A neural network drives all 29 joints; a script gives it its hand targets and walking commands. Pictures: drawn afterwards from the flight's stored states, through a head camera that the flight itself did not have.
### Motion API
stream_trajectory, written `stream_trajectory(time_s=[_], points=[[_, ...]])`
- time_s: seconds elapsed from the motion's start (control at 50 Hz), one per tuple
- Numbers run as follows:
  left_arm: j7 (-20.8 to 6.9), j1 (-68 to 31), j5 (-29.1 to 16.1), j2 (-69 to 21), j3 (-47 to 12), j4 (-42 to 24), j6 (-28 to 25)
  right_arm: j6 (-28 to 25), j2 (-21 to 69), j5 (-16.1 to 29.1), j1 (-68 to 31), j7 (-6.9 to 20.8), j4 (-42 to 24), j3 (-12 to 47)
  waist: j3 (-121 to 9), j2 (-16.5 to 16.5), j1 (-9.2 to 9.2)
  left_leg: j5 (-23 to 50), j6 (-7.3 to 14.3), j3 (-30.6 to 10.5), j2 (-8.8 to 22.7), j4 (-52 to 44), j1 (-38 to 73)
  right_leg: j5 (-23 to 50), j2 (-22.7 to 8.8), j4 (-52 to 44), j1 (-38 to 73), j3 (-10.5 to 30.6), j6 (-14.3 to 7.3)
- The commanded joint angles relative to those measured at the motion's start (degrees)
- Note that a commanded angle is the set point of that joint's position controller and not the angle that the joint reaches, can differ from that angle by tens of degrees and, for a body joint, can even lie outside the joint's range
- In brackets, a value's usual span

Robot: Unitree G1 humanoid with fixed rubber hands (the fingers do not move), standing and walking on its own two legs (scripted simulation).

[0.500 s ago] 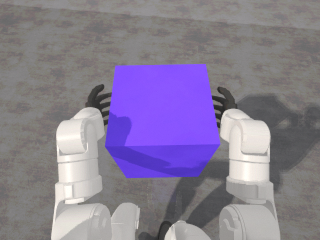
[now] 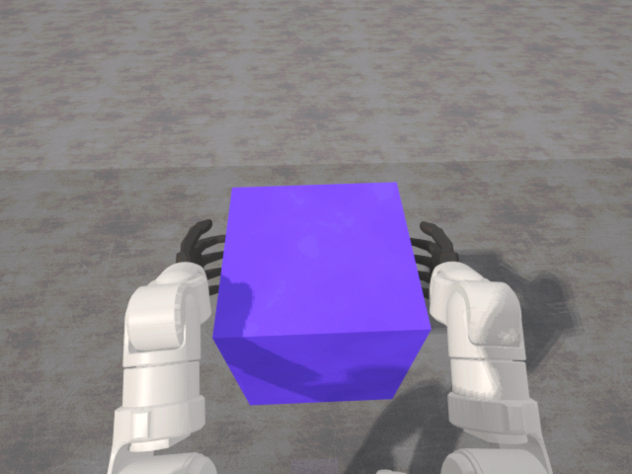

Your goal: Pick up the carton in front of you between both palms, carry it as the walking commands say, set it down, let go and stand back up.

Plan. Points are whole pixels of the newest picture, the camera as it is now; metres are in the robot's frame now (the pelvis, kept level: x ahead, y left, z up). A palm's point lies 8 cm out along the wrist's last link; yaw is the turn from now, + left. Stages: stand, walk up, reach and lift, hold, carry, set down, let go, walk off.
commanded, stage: carry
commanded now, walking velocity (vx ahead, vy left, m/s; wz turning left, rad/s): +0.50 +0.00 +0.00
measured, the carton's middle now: (318, 301) +0.34 -0.02 +0.02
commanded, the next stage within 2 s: none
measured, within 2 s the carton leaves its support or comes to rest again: neither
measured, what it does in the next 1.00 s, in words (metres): walks ahead: right foot, then left foot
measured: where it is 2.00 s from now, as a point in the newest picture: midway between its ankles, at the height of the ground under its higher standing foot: (311, 321)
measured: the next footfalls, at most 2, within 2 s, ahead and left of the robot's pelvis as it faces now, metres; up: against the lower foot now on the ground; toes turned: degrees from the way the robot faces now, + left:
right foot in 0.16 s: +0.25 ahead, -0.16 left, +0.00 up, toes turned -9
left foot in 0.58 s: +0.53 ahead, +0.08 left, +0.00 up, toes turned +15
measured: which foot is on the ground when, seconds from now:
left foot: down 0.00-0.20, up 0.22-0.56, down 0.58-1.00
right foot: up 0.00-0.14, down 0.16-0.60, up 0.62-0.98, down 1.00-1.00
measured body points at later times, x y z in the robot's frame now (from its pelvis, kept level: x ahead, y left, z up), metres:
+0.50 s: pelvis +0.31 -0.05 +0.00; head +0.31 -0.06 +0.45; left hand +0.58 +0.12 +0.08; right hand +0.60 -0.18 +0.07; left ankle +0.42 +0.08 -0.72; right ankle +0.21 -0.16 -0.75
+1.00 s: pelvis +0.64 -0.04 -0.02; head +0.62 -0.04 +0.43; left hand +0.91 +0.12 +0.08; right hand +0.92 -0.18 +0.07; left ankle +0.49 +0.07 -0.75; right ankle +0.77 -0.13 -0.75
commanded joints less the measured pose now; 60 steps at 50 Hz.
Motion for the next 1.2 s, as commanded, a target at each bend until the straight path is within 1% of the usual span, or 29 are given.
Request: stream_trajectory(time_s=[0.0, 0.08, 0.12, 0.14, 0.16, 0.18, 0.2, 0.24, 0.26, 0.3, 0.36, 0.46, 0.5, 0.54, 0.56, 0.58, 0.6, 0.64, 0.66, 0.68, 0.72, 0.78, 0.9, 0.96, 0.98, 1.0, 1.02, 1.08, 1.18], points=[[-13.2, -26.0, -20.5, -56.4, -41.1, -2.1, 2.0, 0.9, 59.9, 22.6, -30.7, 17.3, -7.7, 39.7, -15.7, 6.5, 2.32, 22.0, 2.7, -8.7, 12.2, -6.3, 12.4, 9.2, 2.4, -12.7, 4.5, -6.1, 0.9], [-14.2, -24.1, -22.1, -57.6, -44.0, -6.4, 3.7, 2.2, 58.3, 19.0, -22.9, 17.8, -9.0, 38.4, -13.0, 8.9, 2.02, 18.3, 1.0, -5.6, 11.9, -4.4, 14.6, 13.9, 1.9, -20.4, 6.8, -9.3, 0.8], [-14.8, -21.7, -22.7, -57.3, -44.8, -7.8, 4.3, 2.5, 57.5, 17.7, -19.9, 17.8, -10.3, 38.8, -13.7, 6.8, 3.01, 17.1, -1.2, -2.1, 10.4, 3.7, 9.5, 13.0, 2.6, -24.3, 18.0, -11.6, -0.2], [-15.1, -20.7, -22.7, -57.2, -45.0, -8.3, 4.5, 2.7, 56.8, 17.3, -17.8, 17.7, -10.9, 39.0, -15.9, 4.8, 3.48, 16.9, -3.0, 0.4, 9.4, 11.2, 3.0, 10.7, 0.5, -23.0, 28.0, -9.4, -1.4], [-15.3, -18.2, -22.1, -55.9, -44.5, -8.1, 4.6, 3.1, 56.2, 17.3, -17.7, 17.8, -12.6, 39.5, -18.2, -4.6, 4.61, 8.5, -5.8, 2.3, 5.8, 24.2, -7.1, 3.3, -9.4, -27.2, 36.3, 7.3, -4.8], [-15.4, -16.9, -21.2, -55.2, -44.2, -8.0, 4.3, 3.6, 57.3, 17.9, -19.2, 17.9, -14.8, 40.6, -18.5, -18.6, 5.59, -5.8, -6.7, 0.1, 1.6, 36.9, -23.0, 3.4, -19.2, -29.9, 45.2, 25.1, -12.4], [-15.5, -15.3, -21.2, -56.0, -44.5, -9.2, 4.3, 3.6, 57.6, 18.3, -18.8, 18.2, -15.4, 41.2, -16.5, -18.3, 5.20, -17.2, -5.5, -4.6, 1.5, 44.5, -30.1, 13.0, -22.1, -31.2, 44.9, 30.0, -14.6], [-16.0, -15.4, -23.1, -59.2, -45.8, -12.4, 4.2, 2.9, 58.5, 18.8, -17.8, 18.2, -17.2, 41.7, -17.0, -8.0, 4.88, -14.3, -4.1, -8.2, 5.9, 48.0, -30.7, 20.1, -20.2, -29.7, 41.5, 20.3, -12.1], [-16.2, -15.8, -23.6, -59.6, -46.5, -14.1, 3.9, 2.5, 58.8, 19.0, -17.6, 18.1, -18.5, 42.3, -16.3, -6.1, 4.65, -10.7, -4.0, -8.5, 7.5, 44.5, -29.8, 18.5, -19.1, -31.0, 38.9, 16.2, -10.0], [-16.4, -15.5, -24.5, -59.3, -47.0, -16.1, 3.7, 2.0, 60.0, 19.3, -16.9, 17.6, -20.2, 43.6, -15.7, -8.5, 4.51, -6.5, -4.7, -6.6, 7.4, 36.3, -25.3, 15.9, -16.4, -33.8, 34.6, 8.6, -7.6], [-16.6, -12.1, -24.9, -57.6, -47.1, -17.4, 3.7, 1.6, 59.3, 18.8, -13.2, 16.8, -21.8, 44.1, -14.0, -10.7, 4.46, -0.6, -5.7, -3.1, 6.3, 24.9, -22.7, 16.9, -13.6, -35.0, 33.3, 1.5, -7.4], [-16.4, -7.1, -23.0, -53.8, -46.5, -18.3, 4.4, 2.5, 56.2, 18.4, -9.6, 16.6, -23.6, 44.4, -10.2, -12.2, 4.84, 6.8, -4.9, 2.7, 3.4, 11.0, -17.1, 26.1, -11.6, -32.8, 33.6, -4.5, -6.0], [-16.2, -6.7, -22.2, -52.4, -46.3, -18.0, 4.9, 3.1, 54.8, 18.4, -9.3, 17.0, -23.2, 44.1, -9.1, -12.3, 4.73, 7.8, -3.9, 4.0, 2.8, 8.4, -13.5, 28.3, -11.4, -29.9, 33.9, -5.7, -5.0], [-16.0, -7.1, -21.9, -51.0, -46.3, -17.5, 5.5, 3.7, 53.5, 18.3, -8.2, 17.3, -21.5, 43.3, -11.5, -9.0, 3.55, 5.4, -3.2, 8.2, -0.5, 5.4, 0.4, 33.1, -8.4, -17.7, 28.9, -11.1, -2.9], [-16.0, -7.2, -21.7, -49.9, -46.0, -17.0, 5.8, 3.9, 52.9, 18.2, -7.6, 17.4, -20.5, 42.8, -14.3, -6.5, 2.54, 2.6, -2.3, 3.6, 2.6, 5.9, 12.3, 29.0, -6.9, -8.4, 20.6, -11.7, -1.3], [-15.9, -8.9, -22.0, -49.6, -46.5, -17.9, 6.3, 3.8, 51.8, 17.4, -7.5, 17.6, -18.9, 41.8, -17.8, 6.7, 1.50, -5.2, 4.0, -21.0, 17.4, 0.0, 22.9, 16.1, -1.7, 9.4, 6.4, -11.0, 1.7], [-16.0, -10.0, -22.1, -49.8, -47.0, -17.8, 6.7, 3.6, 52.8, 17.4, -6.9, 17.7, -16.9, 41.7, -18.9, 17.0, 1.53, 0.0, 9.6, -38.0, 24.7, -6.5, 29.6, -7.2, 3.5, 21.6, -7.5, -6.3, 1.9], [-16.3, -11.1, -22.5, -53.1, -47.3, -16.8, 5.9, 3.1, 56.6, 18.8, -9.0, 18.0, -18.7, 42.5, -17.6, 6.9, 1.83, 13.3, 9.3, -30.3, 24.0, -3.7, 25.7, -7.7, -1.9, 30.1, -12.7, 1.7, -1.0], [-16.4, -11.4, -22.6, -54.7, -47.6, -16.8, 5.3, 2.6, 58.3, 19.3, -10.3, 18.1, -19.6, 43.1, -16.8, 1.6, 2.16, 13.2, 6.9, -25.3, 23.1, -3.9, 21.7, -4.3, -4.2, 27.0, -11.4, 2.6, -1.4], [-16.5, -11.6, -22.9, -56.6, -47.7, -16.6, 4.7, 2.2, 59.4, 19.9, -11.9, 18.2, -20.8, 43.7, -16.0, -0.1, 2.64, 10.4, 4.7, -20.7, 21.7, -6.0, 16.9, -0.8, -5.6, 21.6, -8.6, 3.1, -1.3], [-16.1, -11.1, -22.9, -58.1, -48.1, -17.3, 3.9, 1.7, 60.1, 20.9, -13.3, 18.5, -22.5, 44.4, -15.3, 2.7, 2.81, 5.3, 2.7, -13.5, 19.5, -9.0, 12.3, 2.3, -4.7, 12.8, -3.8, 0.1, -0.9], [-15.1, -9.1, -21.8, -57.6, -48.0, -18.3, 3.4, 1.6, 58.8, 21.5, -11.7, 18.8, -24.0, 44.7, -13.2, 4.8, 2.61, 3.5, 3.2, -7.9, 17.5, -11.5, 12.0, 6.9, -3.9, 0.2, -2.9, -3.0, 0.3], [-14.6, -6.6, -21.4, -52.9, -47.4, -19.7, 5.2, 3.3, 53.7, 19.7, -7.4, 18.3, -24.2, 43.1, -10.5, 6.8, 2.21, 29.9, -0.5, 1.4, 13.8, -3.0, 14.3, 19.5, 0.6, -16.0, 4.7, -9.9, 0.2], [-15.1, -6.2, -21.3, -51.0, -46.5, -18.5, 6.3, 4.4, 51.5, 18.4, -6.9, 18.1, -22.8, 42.5, -11.6, 3.4, 3.46, 29.0, -5.2, 5.7, 9.8, 11.0, 6.7, 29.8, 2.1, -25.5, 23.1, -12.7, -0.1], [-15.3, -6.6, -21.2, -50.2, -45.9, -18.0, 6.7, 4.7, 50.4, 18.3, -7.2, 18.0, -22.2, 42.1, -14.0, -0.1, 3.89, 16.4, -7.4, 5.0, 8.2, 18.0, 0.7, 43.6, -5.3, -24.0, 31.9, -5.1, -0.5], [-15.4, -7.2, -20.8, -49.5, -45.1, -16.6, 6.8, 5.3, 50.6, 18.8, -9.8, 17.9, -22.5, 43.0, -19.1, -12.3, 4.65, -6.5, -8.9, 2.1, 4.6, 30.5, -9.0, 66.1, -17.9, -19.2, 44.3, 8.9, -7.1], [-15.5, -5.5, -20.8, -50.2, -44.4, -14.6, 6.5, 5.8, 51.4, 19.3, -9.5, 17.9, -22.3, 43.4, -23.2, -15.8, 4.80, -20.4, -8.5, -2.4, 2.4, 37.0, -15.1, 62.6, -21.6, -21.7, 48.4, 15.6, -13.2], [-16.2, -8.3, -22.1, -56.9, -45.4, -16.0, 5.1, 4.3, 56.3, 19.6, -13.5, 18.3, -22.9, 44.3, -19.7, -10.1, 3.90, -21.7, -6.2, -7.5, 6.1, 26.6, -12.3, 47.6, -17.4, -26.6, 36.9, 6.9, -9.2], [-16.5, -8.4, -23.1, -58.3, -46.3, -18.9, 3.7, 2.3, 59.3, 19.5, -12.1, 17.4, -25.2, 45.3, -22.2, -10.4, 3.95, -5.5, -6.6, -1.7, 4.1, 7.9, -1.0, 37.8, -12.5, -25.3, 31.8, -3.0, -7.0]])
